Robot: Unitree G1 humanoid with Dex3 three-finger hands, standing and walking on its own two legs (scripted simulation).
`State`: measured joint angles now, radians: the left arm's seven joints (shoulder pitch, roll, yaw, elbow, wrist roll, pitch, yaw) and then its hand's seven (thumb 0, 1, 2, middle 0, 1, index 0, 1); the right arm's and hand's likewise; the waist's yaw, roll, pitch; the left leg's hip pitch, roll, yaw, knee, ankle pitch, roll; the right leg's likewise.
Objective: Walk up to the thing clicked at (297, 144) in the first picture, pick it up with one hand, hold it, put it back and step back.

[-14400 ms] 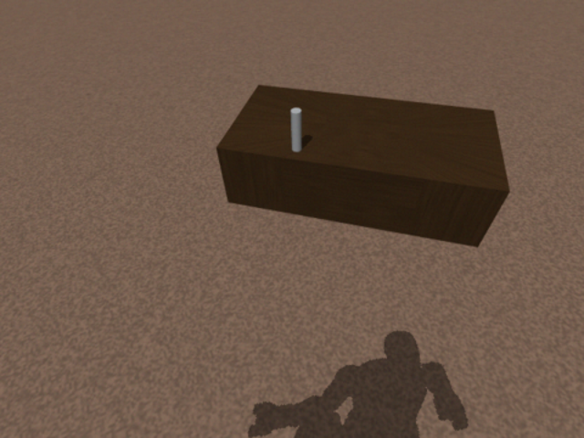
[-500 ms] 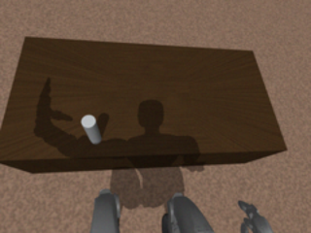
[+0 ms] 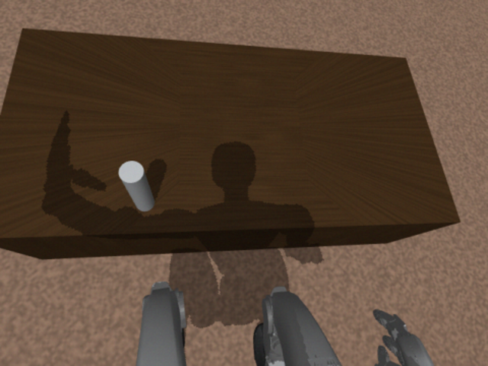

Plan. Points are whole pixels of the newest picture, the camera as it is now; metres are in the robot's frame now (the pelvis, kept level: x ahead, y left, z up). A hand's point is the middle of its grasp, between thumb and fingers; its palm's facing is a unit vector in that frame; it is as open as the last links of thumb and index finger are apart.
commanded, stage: approach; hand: left
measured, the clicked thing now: (139, 189) +0.45 +0.18 -0.19
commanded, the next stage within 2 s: close in in 0.26 s
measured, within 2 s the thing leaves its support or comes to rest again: neither
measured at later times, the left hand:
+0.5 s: hand (111, 194) +0.44 +0.23 -0.18, palm faces -0.05 -1.00 +0.05, open 17.5 cm
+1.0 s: hand (137, 194) +0.44 +0.18 -0.19, palm faces +0.03 -1.00 +0.02, open 17.7 cm
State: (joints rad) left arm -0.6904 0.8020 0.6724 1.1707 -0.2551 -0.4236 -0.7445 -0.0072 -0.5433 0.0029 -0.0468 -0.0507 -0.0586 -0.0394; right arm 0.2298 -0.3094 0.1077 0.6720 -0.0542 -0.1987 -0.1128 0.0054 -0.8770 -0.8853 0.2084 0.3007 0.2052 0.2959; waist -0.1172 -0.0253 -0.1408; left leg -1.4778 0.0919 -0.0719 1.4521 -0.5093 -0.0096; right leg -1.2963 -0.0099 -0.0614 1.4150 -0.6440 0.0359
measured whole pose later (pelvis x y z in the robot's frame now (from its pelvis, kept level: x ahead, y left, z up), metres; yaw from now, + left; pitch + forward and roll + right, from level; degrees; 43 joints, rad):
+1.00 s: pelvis -0.06 -0.02 -0.19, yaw -4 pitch +33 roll -4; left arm -0.75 0.44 0.48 0.95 -0.15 -0.50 -0.32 -0.01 -0.60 0.01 -0.04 -0.07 -0.07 -0.05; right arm 0.13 -0.28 0.03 0.69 -0.07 -0.02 0.02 0.01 -0.92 -0.89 0.21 0.30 0.20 0.29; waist -0.11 0.00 -0.15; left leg -2.09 0.12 -0.13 2.06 -0.56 -0.04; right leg -1.94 0.05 -0.04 2.11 -0.75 0.02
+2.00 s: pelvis -0.05 -0.02 -0.20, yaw -5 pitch +32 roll -5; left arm -0.75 0.44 0.44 0.93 -0.12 -0.52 -0.25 0.00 -0.16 0.54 -0.81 -0.73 -0.83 -0.72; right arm 0.11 -0.26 0.04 0.68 -0.08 0.04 0.04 0.00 -0.93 -0.89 0.20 0.30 0.20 0.29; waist -0.11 0.00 -0.12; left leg -2.11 0.13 -0.14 2.11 -0.58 -0.04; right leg -1.95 0.06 -0.04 2.15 -0.76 0.02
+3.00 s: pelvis -0.04 -0.02 -0.12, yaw -4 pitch +33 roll -5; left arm -0.70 0.43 0.41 0.79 -0.14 -0.39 -0.25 -0.02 0.13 1.14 -0.95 -1.17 -1.03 -1.19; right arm 0.14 -0.25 0.02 0.66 -0.03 0.02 0.00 0.00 -0.88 -0.88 0.21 0.30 0.20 0.29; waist -0.09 0.02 -0.16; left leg -1.87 0.12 -0.10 1.85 -0.58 -0.03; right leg -1.71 0.04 -0.03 1.86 -0.73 0.03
